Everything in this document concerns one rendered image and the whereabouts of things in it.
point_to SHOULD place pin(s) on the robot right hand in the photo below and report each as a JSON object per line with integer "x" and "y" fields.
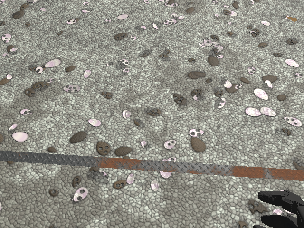
{"x": 288, "y": 201}

